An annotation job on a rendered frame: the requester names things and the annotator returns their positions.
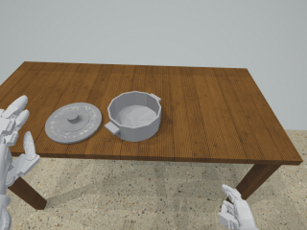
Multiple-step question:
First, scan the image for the table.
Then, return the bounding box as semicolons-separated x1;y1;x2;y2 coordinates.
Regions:
0;61;303;212

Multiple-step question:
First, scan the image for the robot left forearm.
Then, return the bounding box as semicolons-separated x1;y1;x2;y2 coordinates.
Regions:
0;195;12;230

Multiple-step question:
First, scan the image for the lid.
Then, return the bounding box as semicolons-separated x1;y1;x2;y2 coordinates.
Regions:
45;103;103;144

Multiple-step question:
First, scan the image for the pot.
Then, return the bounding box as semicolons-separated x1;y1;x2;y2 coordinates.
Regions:
105;91;161;142

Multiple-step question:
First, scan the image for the left robot hand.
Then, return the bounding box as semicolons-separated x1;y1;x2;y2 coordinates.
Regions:
0;95;40;195

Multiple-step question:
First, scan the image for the knob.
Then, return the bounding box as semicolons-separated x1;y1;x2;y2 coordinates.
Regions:
66;112;79;123

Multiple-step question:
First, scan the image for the right robot hand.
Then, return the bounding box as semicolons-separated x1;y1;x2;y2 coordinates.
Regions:
218;184;256;230

